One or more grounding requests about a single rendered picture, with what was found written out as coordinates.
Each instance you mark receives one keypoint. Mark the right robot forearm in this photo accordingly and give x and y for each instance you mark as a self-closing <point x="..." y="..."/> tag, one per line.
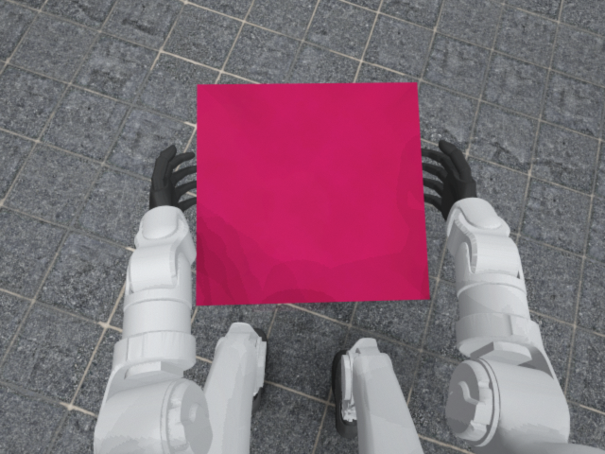
<point x="494" y="321"/>

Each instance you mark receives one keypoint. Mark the left robot thigh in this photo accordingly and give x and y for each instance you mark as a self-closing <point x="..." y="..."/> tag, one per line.
<point x="237" y="370"/>

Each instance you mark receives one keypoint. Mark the robot left upper arm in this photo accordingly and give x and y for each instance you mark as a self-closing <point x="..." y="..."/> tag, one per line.
<point x="168" y="417"/>

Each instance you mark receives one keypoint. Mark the robot right upper arm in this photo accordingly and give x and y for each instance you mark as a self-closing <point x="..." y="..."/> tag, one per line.
<point x="500" y="408"/>

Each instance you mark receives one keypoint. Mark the robot left hand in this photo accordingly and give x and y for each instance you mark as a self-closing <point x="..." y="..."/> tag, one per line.
<point x="163" y="191"/>

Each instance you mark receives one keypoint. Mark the robot left shin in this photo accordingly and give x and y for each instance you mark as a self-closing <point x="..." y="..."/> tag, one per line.
<point x="239" y="328"/>

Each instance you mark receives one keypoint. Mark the robot right hand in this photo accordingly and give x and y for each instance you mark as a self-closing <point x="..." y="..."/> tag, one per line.
<point x="457" y="182"/>

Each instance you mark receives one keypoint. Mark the left robot forearm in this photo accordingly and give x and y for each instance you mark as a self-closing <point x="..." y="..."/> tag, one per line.
<point x="156" y="344"/>

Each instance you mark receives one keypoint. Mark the carton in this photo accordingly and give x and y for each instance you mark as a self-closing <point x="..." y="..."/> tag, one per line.
<point x="309" y="193"/>

